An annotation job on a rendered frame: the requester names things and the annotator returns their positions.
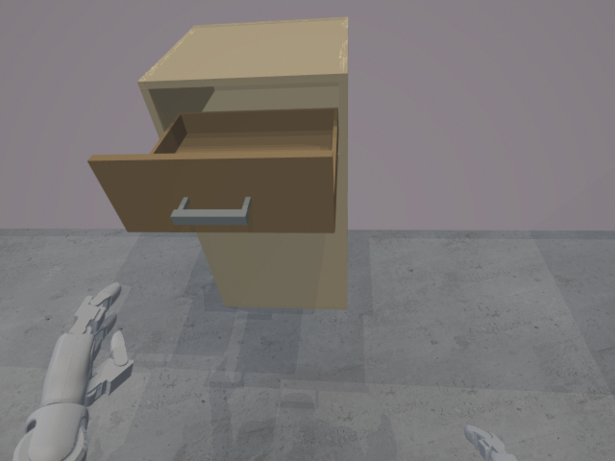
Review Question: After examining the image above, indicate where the handle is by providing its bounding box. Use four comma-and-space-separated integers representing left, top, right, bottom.
170, 197, 252, 225

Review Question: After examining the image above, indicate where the drawer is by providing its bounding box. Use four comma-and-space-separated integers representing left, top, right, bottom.
87, 108, 338, 233

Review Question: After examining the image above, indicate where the cabinet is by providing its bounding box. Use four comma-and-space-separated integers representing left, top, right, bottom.
137, 16, 348, 310

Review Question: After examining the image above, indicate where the robot left hand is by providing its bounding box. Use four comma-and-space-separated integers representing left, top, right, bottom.
40, 282, 134, 408

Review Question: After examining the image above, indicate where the left robot forearm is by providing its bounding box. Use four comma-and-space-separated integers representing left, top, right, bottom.
12, 402, 89, 461

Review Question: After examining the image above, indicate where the robot right hand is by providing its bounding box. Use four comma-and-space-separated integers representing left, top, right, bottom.
464, 425, 518, 461

